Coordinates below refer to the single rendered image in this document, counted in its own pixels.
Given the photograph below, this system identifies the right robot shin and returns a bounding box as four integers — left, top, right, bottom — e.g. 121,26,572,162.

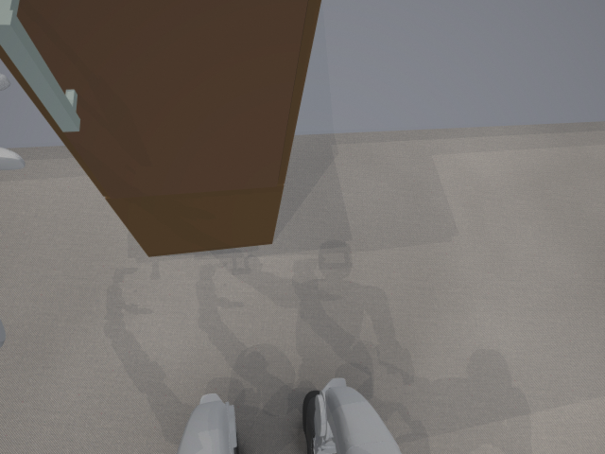
313,378,347,454

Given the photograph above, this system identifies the robot left hand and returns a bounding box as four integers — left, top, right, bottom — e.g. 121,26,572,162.
0,73,26,170

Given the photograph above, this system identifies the handle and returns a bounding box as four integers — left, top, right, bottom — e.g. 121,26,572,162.
0,0,80,132

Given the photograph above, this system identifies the right robot thigh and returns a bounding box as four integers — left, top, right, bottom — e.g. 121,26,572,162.
315,387,402,454

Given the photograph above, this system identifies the cupboard door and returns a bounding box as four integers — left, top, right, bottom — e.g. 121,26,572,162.
17,0,308,199

